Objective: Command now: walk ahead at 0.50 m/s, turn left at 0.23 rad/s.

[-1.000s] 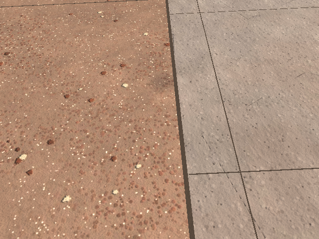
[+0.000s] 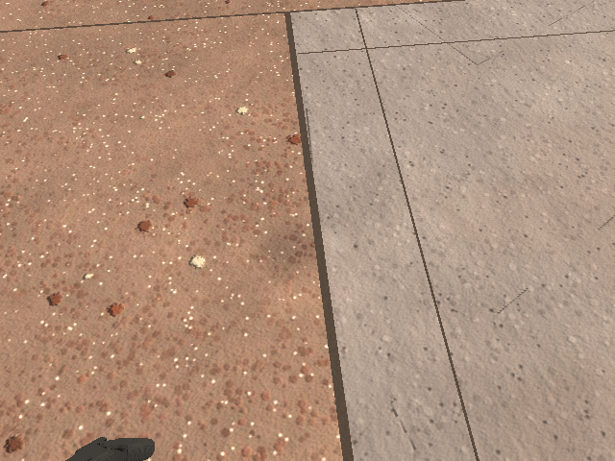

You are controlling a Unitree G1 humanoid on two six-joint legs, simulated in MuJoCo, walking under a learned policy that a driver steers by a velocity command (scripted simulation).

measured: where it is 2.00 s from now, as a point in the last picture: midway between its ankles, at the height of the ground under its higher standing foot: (221, 250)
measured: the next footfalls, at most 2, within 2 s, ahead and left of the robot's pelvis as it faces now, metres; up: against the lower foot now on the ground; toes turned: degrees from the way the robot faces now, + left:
left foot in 0.50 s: +0.41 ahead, +0.17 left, +0.00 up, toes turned +19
right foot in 1.06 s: +0.79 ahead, +0.08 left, +0.00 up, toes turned +11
